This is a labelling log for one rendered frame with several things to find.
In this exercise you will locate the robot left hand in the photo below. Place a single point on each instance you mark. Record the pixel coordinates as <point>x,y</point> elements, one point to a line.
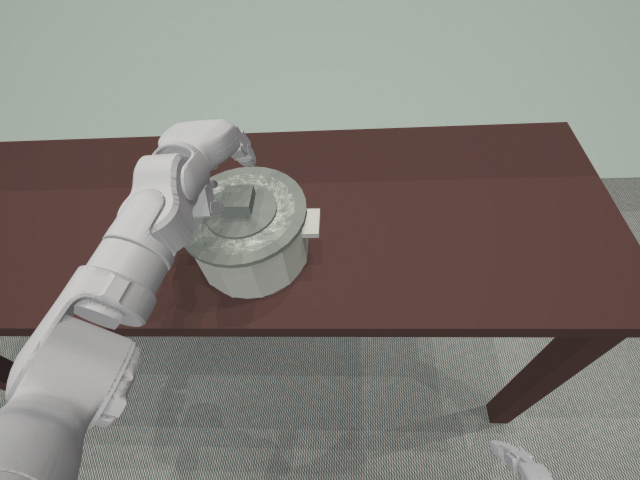
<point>217,140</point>

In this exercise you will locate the lid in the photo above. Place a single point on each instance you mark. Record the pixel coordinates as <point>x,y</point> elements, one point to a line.
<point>235,241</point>

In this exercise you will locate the table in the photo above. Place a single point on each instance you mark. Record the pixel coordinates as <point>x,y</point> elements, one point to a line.
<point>501,230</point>

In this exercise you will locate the robot left upper arm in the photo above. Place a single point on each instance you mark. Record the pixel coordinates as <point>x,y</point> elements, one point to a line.
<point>81,377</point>

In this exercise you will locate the knob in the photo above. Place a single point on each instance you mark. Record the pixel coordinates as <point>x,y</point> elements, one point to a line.
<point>238,199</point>

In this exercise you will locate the robot right hand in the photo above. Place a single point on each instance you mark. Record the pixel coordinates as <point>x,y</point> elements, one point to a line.
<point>519,461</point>

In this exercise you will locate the pot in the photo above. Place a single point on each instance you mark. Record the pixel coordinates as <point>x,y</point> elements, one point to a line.
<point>266,278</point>

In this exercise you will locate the left robot forearm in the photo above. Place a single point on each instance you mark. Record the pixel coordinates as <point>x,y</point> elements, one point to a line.
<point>119,282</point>

